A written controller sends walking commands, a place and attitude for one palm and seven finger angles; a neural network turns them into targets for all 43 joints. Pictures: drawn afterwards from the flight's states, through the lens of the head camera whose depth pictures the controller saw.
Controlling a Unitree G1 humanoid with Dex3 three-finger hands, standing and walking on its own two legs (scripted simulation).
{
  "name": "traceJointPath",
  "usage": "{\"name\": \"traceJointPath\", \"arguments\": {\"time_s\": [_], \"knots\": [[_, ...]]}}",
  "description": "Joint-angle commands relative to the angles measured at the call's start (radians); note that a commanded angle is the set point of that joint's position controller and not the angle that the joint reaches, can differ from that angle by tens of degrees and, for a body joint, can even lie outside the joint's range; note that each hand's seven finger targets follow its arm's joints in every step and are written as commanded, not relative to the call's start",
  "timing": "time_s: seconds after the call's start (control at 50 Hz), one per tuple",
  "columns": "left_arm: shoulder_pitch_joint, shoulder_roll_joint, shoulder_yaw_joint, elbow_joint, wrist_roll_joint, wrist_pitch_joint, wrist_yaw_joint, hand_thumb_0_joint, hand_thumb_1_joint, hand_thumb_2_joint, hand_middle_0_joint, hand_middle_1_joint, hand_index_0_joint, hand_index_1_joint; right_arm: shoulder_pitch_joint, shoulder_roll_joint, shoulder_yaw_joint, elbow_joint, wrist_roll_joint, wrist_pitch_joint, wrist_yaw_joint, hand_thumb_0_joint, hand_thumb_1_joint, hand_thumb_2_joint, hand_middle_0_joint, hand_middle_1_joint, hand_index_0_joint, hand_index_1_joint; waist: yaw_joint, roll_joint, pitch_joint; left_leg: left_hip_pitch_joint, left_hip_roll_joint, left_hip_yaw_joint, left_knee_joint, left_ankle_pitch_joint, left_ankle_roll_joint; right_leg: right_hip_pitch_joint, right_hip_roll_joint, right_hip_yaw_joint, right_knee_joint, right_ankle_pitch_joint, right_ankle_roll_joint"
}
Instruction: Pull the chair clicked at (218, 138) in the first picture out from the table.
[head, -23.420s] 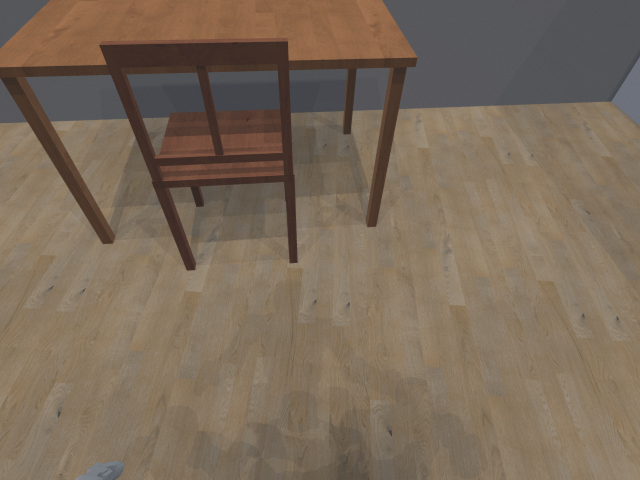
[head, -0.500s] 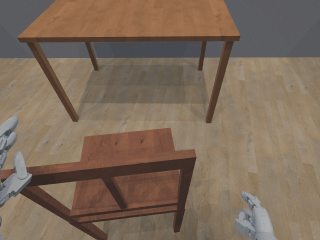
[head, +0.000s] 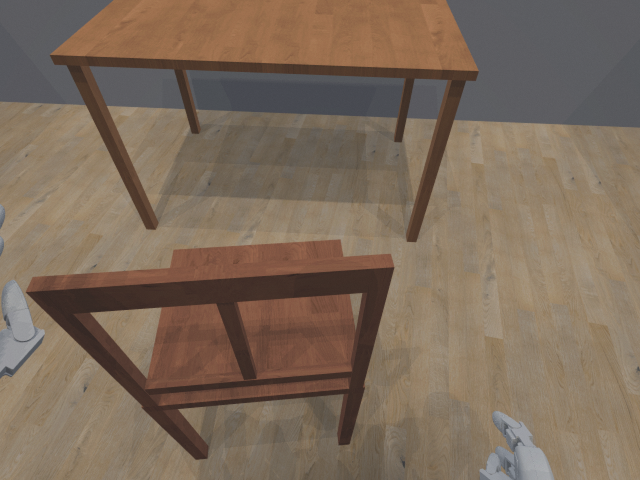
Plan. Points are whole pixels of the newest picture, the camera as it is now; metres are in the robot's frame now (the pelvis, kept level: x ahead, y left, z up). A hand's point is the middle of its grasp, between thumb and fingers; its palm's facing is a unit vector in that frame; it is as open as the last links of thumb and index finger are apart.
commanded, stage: step back with the hand held close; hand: left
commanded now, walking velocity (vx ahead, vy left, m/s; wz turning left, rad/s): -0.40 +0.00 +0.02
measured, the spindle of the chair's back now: (239, 342) +0.33 +0.15 -0.09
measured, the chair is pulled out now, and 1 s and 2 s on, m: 0.66 0.66 0.66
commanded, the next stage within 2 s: stop stepping back and stand still in 0.88 s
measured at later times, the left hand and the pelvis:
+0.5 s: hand out of the picture +0.16 +0.27 +0.18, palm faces +0.49 -0.69 -0.54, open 7.4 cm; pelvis -0.02 -0.01 -0.01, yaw +4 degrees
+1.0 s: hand out of the picture +0.09 +0.23 +0.17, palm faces +0.36 -0.77 -0.52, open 7.4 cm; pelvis -0.11 -0.03 +0.01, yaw +0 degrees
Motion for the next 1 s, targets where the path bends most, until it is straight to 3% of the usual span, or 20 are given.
{"name": "traceJointPath", "arguments": {"time_s": [0.0,0.08,0.12,0.24,0.28,0.32,0.38,0.44,0.5,0.56,0.6,0.64,0.68,0.72,0.76,0.8,0.82,0.86,0.92,0.98], "knots": [[-0.026,0.191,0.164,-0.198,0.016,-0.084,0.020,0.000,0.900,0.900,-0.200,-0.300,-0.200,-0.300,-0.124,-0.121,-0.050,-0.171,0.005,-0.073,-0.009,0.000,-0.900,-0.900,0.200,0.300,0.200,0.300,0.015,0.111,-0.083,-0.289,0.141,-0.157,-0.272,-0.307,0.071,0.316,-0.035,0.067,0.051,-0.052,-0.007],[-0.059,0.180,0.166,-0.191,0.030,-0.111,0.013,0.000,0.900,0.900,-0.200,-0.300,-0.200,-0.300,-0.115,-0.122,-0.056,-0.157,0.002,-0.100,-0.005,0.000,-0.900,-0.900,0.200,0.300,0.200,0.300,0.013,0.149,-0.060,-0.439,0.161,-0.160,-0.283,-0.401,0.089,0.408,-0.027,0.067,0.151,0.008,-0.004],[-0.084,0.181,0.167,-0.186,0.037,-0.122,0.009,0.000,0.900,0.900,-0.200,-0.300,-0.200,-0.300,-0.103,-0.122,-0.062,-0.153,0.002,-0.111,0.000,0.000,-0.900,-0.900,0.200,0.300,0.200,0.300,0.012,0.087,-0.027,-0.479,0.146,-0.149,-0.240,-0.447,0.087,0.385,-0.034,0.094,0.140,-0.035,-0.011],[-0.091,0.217,0.166,-0.219,0.014,-0.119,0.020,0.000,0.900,0.900,-0.200,-0.300,-0.200,-0.300,-0.081,-0.098,-0.060,-0.094,-0.023,-0.100,0.023,0.000,-0.900,-0.900,0.200,0.300,0.200,0.300,0.001,-0.178,-0.130,0.022,-0.016,-0.015,0.171,-0.205,0.003,-0.059,-0.245,0.260,-0.225,-0.202,-0.133],[-0.055,0.217,0.175,-0.243,0.008,-0.117,0.025,0.000,0.900,0.900,-0.200,-0.300,-0.200,-0.300,-0.089,-0.096,-0.057,-0.087,-0.022,-0.084,0.024,0.000,-0.900,-0.900,0.200,0.300,0.200,0.300,-0.001,-0.131,-0.184,0.065,0.000,-0.036,0.099,-0.161,0.006,-0.025,-0.242,0.208,-0.180,-0.120,-0.130],[-0.033,0.228,0.193,-0.276,0.010,-0.128,0.026,0.000,0.900,0.900,-0.200,-0.300,-0.200,-0.300,-0.111,-0.104,-0.059,-0.105,-0.017,-0.078,0.016,0.000,-0.900,-0.900,0.200,0.300,0.200,0.300,0.000,-0.029,-0.157,0.001,0.065,-0.124,-0.075,-0.216,0.034,-0.018,-0.150,0.141,-0.089,-0.210,-0.075],[-0.024,0.206,0.219,-0.292,0.032,-0.147,0.020,0.000,0.900,0.900,-0.200,-0.300,-0.200,-0.300,-0.124,-0.124,-0.068,-0.142,-0.005,-0.102,0.004,0.000,-0.900,-0.900,0.200,0.300,0.200,0.300,-0.009,0.294,-0.130,-0.432,0.275,-0.308,-0.371,-0.470,0.133,0.325,0.030,0.020,0.331,-0.142,0.001],[-0.003,0.211,0.216,-0.245,0.016,-0.165,-0.005,0.000,0.900,0.900,-0.200,-0.300,-0.200,-0.300,-0.118,-0.125,-0.080,-0.129,0.000,-0.130,0.009,0.000,-0.900,-0.900,0.200,0.300,0.200,0.300,0.009,0.155,-0.098,-0.298,0.256,-0.245,-0.271,-0.203,0.129,0.221,0.020,0.041,0.308,-0.185,-0.017],[-0.043,0.202,0.183,-0.206,0.003,-0.184,-0.016,0.000,0.900,0.900,-0.200,-0.300,-0.200,-0.300,-0.097,-0.121,-0.068,-0.072,-0.021,-0.161,0.014,0.000,-0.900,-0.900,0.200,0.300,0.200,0.300,0.005,0.181,-0.068,-0.051,0.244,-0.224,-0.201,0.138,0.123,0.082,0.005,0.036,0.107,-0.210,-0.027],[-0.136,0.201,0.137,-0.226,0.014,-0.197,-0.028,0.000,0.900,0.900,-0.200,-0.300,-0.200,-0.300,-0.094,-0.128,-0.059,-0.037,-0.035,-0.166,0.028,0.000,-0.900,-0.900,0.200,0.300,0.200,0.300,0.012,0.168,-0.183,0.187,0.219,-0.165,-0.052,0.583,0.083,0.115,-0.022,0.060,-0.074,0.127,-0.034],[-0.109,0.205,0.129,-0.246,-0.005,-0.185,-0.040,0.000,0.900,0.900,-0.200,-0.300,-0.200,-0.300,-0.110,-0.133,-0.084,-0.067,-0.015,-0.155,0.026,0.000,-0.900,-0.900,0.200,0.300,0.200,0.300,0.019,-0.037,-0.254,0.228,0.112,-0.045,0.081,0.430,0.019,0.096,-0.076,0.111,-0.101,0.325,-0.061],[-0.063,0.239,0.158,-0.235,-0.016,-0.181,-0.037,0.000,0.900,0.900,-0.200,-0.300,-0.200,-0.300,-0.120,-0.105,-0.085,-0.089,-0.004,-0.128,0.029,0.000,-0.900,-0.900,0.200,0.300,0.200,0.300,0.006,-0.197,-0.217,0.124,-0.026,0.026,0.256,0.010,-0.029,0.037,-0.279,0.274,-0.191,0.385,-0.153],[-0.019,0.242,0.190,-0.208,-0.017,-0.162,-0.025,0.000,0.900,0.900,-0.200,-0.300,-0.200,-0.300,-0.157,-0.061,-0.073,-0.102,-0.012,-0.099,0.033,0.000,-0.900,-0.900,0.200,0.300,0.200,0.300,0.013,-0.182,-0.152,-0.040,-0.034,-0.040,0.370,-0.214,-0.025,0.082,-0.340,0.288,-0.201,0.438,-0.228],[0.020,0.230,0.214,-0.181,-0.003,-0.147,-0.014,0.000,0.900,0.900,-0.200,-0.300,-0.200,-0.300,-0.178,-0.040,-0.047,-0.112,-0.014,-0.073,0.020,0.000,-0.900,-0.900,0.200,0.300,0.200,0.300,-0.003,-0.195,-0.141,-0.097,-0.002,-0.046,0.146,-0.213,-0.019,0.213,-0.273,0.181,-0.091,0.627,-0.173],[0.061,0.236,0.221,-0.178,0.002,-0.148,-0.005,0.000,0.900,0.900,-0.200,-0.300,-0.200,-0.300,-0.181,-0.063,-0.050,-0.111,-0.010,-0.052,0.006,0.000,-0.900,-0.900,0.200,0.300,0.200,0.300,-0.018,-0.086,-0.168,0.014,0.020,-0.006,-0.217,0.179,-0.002,0.256,-0.165,0.101,0.056,0.623,-0.077],[0.073,0.236,0.202,-0.251,-0.004,-0.169,-0.025,0.000,0.900,0.900,-0.200,-0.300,-0.200,-0.300,-0.131,-0.089,-0.082,-0.130,-0.002,-0.059,0.017,0.000,-0.900,-0.900,0.200,0.300,0.200,0.300,0.002,0.130,-0.265,0.245,0.272,-0.163,-0.224,0.769,0.082,0.087,-0.037,0.048,0.266,-0.029,-0.012],[0.101,0.224,0.194,-0.248,-0.019,-0.176,-0.032,0.000,0.900,0.900,-0.200,-0.300,-0.200,-0.300,-0.114,-0.092,-0.089,-0.126,0.000,-0.075,0.029,0.000,-0.900,-0.900,0.200,0.300,0.200,0.300,0.007,0.125,-0.275,0.313,0.317,-0.165,-0.203,0.864,0.122,-0.007,-0.002,0.068,0.374,-0.272,-0.019],[0.070,0.234,0.204,-0.299,-0.034,-0.168,-0.029,0.000,0.900,0.900,-0.200,-0.300,-0.200,-0.300,-0.128,-0.084,-0.079,-0.110,-0.031,-0.109,0.028,0.000,-0.900,-0.900,0.200,0.300,0.200,0.300,-0.004,0.280,-0.253,0.264,0.344,-0.208,-0.183,0.909,0.164,-0.065,-0.003,0.097,0.479,-0.376,-0.010],[0.029,0.211,0.168,-0.336,-0.017,-0.161,-0.022,0.000,0.900,0.900,-0.200,-0.300,-0.200,-0.300,-0.105,-0.103,-0.084,-0.086,-0.017,-0.125,0.040,0.000,-0.900,-0.900,0.200,0.300,0.200,0.300,0.008,0.198,-0.202,0.271,0.289,-0.148,-0.164,0.854,0.124,-0.009,-0.012,0.051,0.296,-0.232,-0.032],[0.087,0.200,0.173,-0.263,-0.029,-0.138,-0.027,0.000,0.900,0.900,-0.200,-0.300,-0.200,-0.300,-0.105,-0.106,-0.073,-0.095,-0.009,-0.127,0.038,0.000,-0.900,-0.900,0.200,0.300,0.200,0.300,0.008,0.220,-0.176,0.178,0.267,-0.125,-0.176,0.519,0.097,0.105,-0.032,0.027,0.120,-0.181,-0.030]]}}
